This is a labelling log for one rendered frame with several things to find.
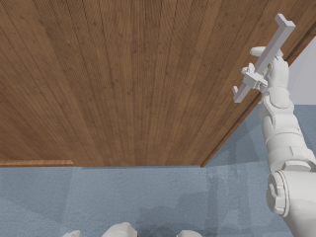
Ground wardrobe door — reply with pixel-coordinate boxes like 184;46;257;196
0;0;316;167
0;72;70;161

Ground robot right hand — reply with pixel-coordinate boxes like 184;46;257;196
241;46;289;96

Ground left robot thigh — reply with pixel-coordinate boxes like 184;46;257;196
102;223;137;237

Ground right robot upper arm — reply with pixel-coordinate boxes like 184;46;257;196
266;170;316;237

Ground right robot forearm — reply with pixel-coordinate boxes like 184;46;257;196
257;87;316;173

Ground handle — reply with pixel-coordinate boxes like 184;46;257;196
232;13;296;103

